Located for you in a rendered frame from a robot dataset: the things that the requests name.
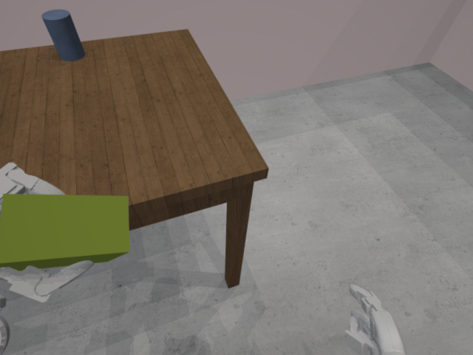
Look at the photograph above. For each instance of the left robot hand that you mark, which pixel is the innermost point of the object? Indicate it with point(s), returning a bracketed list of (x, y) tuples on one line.
[(33, 282)]

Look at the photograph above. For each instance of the right robot hand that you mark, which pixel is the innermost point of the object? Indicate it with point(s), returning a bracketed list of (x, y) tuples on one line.
[(379, 333)]

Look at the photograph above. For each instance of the sponge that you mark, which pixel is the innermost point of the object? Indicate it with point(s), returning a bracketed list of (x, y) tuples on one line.
[(47, 231)]

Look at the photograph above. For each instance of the table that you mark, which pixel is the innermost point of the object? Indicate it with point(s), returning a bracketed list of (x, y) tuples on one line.
[(141, 116)]

